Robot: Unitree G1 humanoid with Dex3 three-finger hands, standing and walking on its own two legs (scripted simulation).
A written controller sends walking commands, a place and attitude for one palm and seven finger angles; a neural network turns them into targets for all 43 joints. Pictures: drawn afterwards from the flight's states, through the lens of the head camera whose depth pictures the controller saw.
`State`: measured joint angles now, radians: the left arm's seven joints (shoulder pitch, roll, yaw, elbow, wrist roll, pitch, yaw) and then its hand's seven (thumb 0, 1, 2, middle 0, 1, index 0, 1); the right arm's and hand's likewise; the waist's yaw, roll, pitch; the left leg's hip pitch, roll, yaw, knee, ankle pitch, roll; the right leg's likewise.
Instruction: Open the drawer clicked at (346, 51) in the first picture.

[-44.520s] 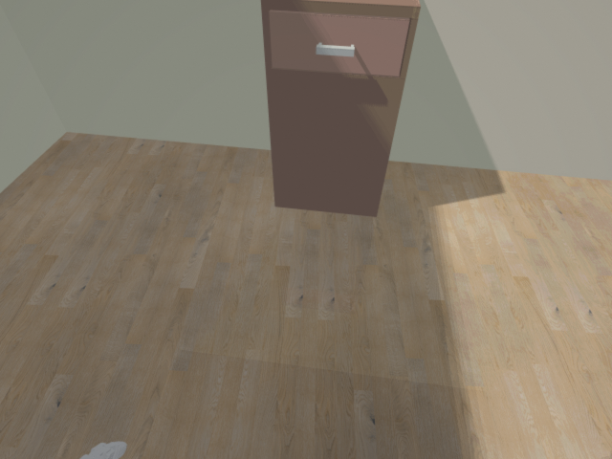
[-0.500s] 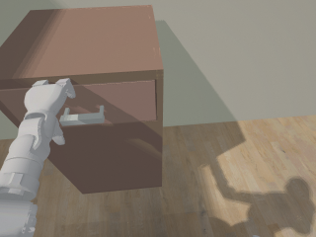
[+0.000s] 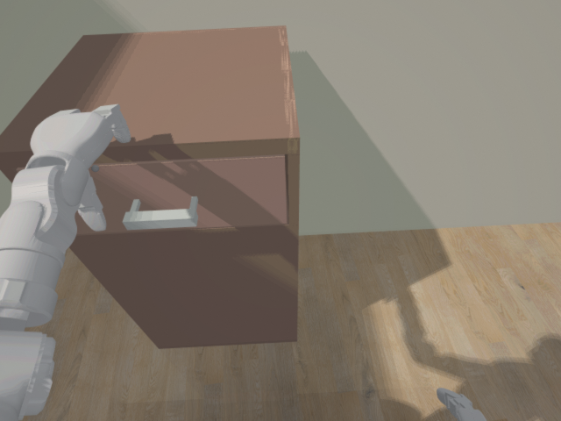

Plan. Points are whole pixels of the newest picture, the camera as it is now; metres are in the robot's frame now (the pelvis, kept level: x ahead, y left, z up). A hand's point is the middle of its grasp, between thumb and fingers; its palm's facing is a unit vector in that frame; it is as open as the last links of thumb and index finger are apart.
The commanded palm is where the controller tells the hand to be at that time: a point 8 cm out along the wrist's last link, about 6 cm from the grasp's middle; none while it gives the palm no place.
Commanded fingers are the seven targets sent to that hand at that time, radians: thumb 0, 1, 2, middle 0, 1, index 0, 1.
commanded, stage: lift the hand off the handle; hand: left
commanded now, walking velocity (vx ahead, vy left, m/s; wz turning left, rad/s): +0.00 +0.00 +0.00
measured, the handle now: (163, 210) +0.45 +0.25 +0.01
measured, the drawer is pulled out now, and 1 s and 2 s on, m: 0.00 0.00 0.00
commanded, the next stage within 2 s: draw the hand back to the body in 0.06 s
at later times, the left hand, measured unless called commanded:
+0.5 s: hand (88, 206) +0.35 +0.29 +0.14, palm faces +0.05 -0.07 -1.00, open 13.8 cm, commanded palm +0.32 +0.29 +0.21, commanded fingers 0.00 -0.50 0.30 -0.30 -1.20 -0.30 -1.20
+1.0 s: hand (86, 230) +0.28 +0.23 +0.19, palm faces +0.36 -0.89 -0.26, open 13.2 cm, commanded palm +0.22 +0.27 +0.21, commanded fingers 0.00 -0.05 0.50 -0.27 -0.91 -0.27 -0.91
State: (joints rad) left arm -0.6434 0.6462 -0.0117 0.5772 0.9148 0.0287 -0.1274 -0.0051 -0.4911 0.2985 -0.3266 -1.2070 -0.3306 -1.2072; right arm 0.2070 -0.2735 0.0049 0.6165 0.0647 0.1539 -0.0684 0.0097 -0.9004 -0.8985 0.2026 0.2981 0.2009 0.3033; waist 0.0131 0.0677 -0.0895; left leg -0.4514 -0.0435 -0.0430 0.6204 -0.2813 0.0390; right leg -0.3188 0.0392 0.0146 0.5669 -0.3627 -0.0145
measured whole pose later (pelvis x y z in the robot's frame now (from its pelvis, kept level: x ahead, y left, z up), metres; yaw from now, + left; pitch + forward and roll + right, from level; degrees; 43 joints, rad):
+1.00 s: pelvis +0.00 -0.01 +0.01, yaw +0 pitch -3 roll +0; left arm 0.04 0.35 0.25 -0.18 -0.06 -0.02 0.06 -0.01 -0.34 0.37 -0.31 -1.10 -0.31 -1.10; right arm 0.15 -0.19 0.10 0.57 0.02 -0.04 -0.08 0.01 -0.90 -0.90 0.20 0.30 0.20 0.30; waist 0.05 0.02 0.00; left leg -0.17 -0.04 -0.05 0.45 -0.22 0.02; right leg -0.04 0.04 0.02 0.40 -0.30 -0.03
